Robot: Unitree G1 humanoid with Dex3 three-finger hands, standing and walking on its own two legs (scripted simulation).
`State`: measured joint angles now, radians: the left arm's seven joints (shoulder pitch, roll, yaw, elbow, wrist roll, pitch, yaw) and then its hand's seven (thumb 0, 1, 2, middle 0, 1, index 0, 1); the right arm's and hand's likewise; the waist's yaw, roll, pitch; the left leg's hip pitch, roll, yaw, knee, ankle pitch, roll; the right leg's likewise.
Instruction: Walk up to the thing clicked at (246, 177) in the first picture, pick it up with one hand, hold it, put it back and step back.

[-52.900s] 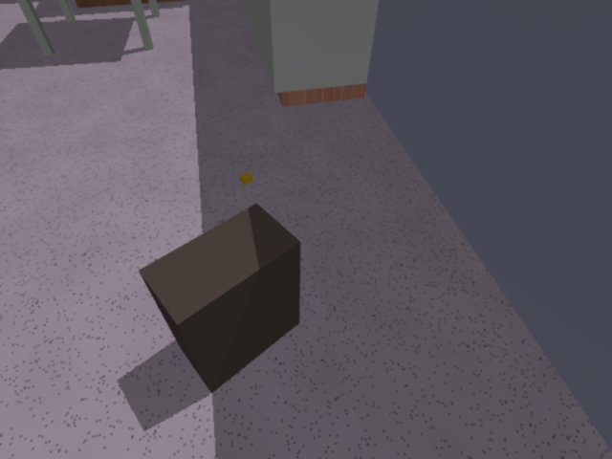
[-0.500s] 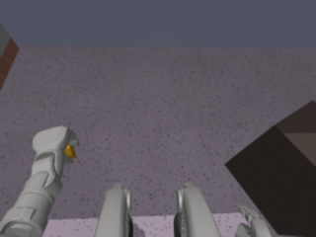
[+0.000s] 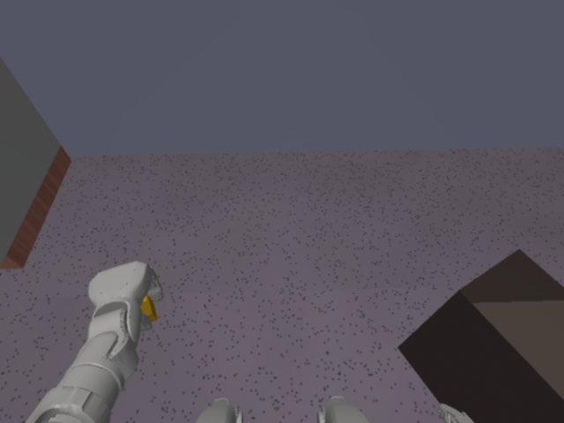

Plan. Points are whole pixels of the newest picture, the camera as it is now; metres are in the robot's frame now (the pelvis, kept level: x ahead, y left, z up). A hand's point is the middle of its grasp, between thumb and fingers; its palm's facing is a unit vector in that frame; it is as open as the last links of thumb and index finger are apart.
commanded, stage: lift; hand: left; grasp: from above
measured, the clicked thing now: (140, 307) +0.34 +0.24 -0.11
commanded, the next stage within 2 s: hold in 0.22 s
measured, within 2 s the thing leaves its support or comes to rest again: neither
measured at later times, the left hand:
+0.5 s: hand (127, 287) +0.33 +0.22 -0.02, palm faces -0.39 -0.15 -0.91, open 6.1 cm
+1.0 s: hand (121, 279) +0.33 +0.22 +0.02, palm faces -0.40 -0.13 -0.91, open 6.2 cm
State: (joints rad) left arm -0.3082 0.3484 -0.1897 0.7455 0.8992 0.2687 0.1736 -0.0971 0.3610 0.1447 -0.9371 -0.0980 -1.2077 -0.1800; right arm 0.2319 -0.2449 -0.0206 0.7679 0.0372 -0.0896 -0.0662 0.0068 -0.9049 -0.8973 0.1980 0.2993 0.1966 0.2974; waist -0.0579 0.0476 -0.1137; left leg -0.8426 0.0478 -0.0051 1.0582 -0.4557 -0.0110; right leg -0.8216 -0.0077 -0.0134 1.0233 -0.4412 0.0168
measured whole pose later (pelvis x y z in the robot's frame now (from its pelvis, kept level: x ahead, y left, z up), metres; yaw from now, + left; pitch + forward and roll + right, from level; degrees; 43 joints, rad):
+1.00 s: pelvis +0.03 +0.00 +0.06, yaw +0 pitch +4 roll +0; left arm -0.26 0.33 -0.25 0.62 0.93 0.30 0.03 -0.08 0.34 0.19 -0.95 -0.05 -1.21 -0.17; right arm 0.22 -0.25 -0.02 0.71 0.05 -0.04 -0.02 0.01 -0.90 -0.90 0.20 0.30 0.20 0.30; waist -0.01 0.06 -0.06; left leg -0.39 0.03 0.03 0.64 -0.31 0.00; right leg -0.39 -0.02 0.01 0.63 -0.31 0.02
